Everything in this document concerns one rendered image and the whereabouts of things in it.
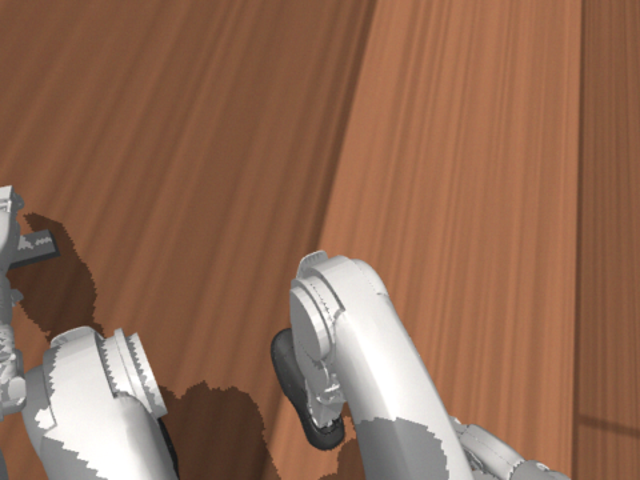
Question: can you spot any right robot arm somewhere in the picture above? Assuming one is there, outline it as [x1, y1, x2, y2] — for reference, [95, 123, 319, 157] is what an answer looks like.
[510, 460, 571, 480]

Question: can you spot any right robot foot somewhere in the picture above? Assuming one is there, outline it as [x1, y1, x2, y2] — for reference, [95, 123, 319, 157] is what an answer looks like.
[271, 328, 344, 450]

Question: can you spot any left robot hand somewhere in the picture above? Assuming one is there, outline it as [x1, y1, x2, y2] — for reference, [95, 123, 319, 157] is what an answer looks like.
[0, 185, 25, 307]

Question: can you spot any right robot hand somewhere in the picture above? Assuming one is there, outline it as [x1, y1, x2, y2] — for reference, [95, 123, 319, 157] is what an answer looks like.
[449, 415, 527, 480]

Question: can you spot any left robot foot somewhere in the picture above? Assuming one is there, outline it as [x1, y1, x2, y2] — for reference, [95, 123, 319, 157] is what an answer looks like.
[157, 418, 180, 480]

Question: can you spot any left robot arm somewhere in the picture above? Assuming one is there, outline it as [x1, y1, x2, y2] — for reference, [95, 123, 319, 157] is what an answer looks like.
[0, 274, 26, 480]

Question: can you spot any small box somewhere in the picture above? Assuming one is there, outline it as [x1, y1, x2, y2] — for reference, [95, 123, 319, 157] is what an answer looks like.
[8, 229, 61, 270]

